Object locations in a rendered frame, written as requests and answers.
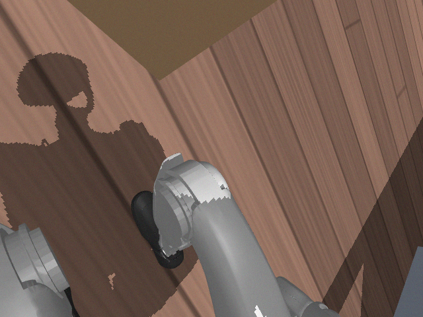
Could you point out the right robot foot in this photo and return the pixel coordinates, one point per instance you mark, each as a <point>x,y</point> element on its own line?
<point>142,211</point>

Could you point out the right robot hand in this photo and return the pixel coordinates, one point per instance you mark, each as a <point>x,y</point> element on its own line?
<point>296,300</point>

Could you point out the right robot arm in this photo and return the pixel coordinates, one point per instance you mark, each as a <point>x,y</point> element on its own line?
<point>318,309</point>

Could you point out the left robot foot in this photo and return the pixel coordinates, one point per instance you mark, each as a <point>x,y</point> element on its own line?
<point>68,294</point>

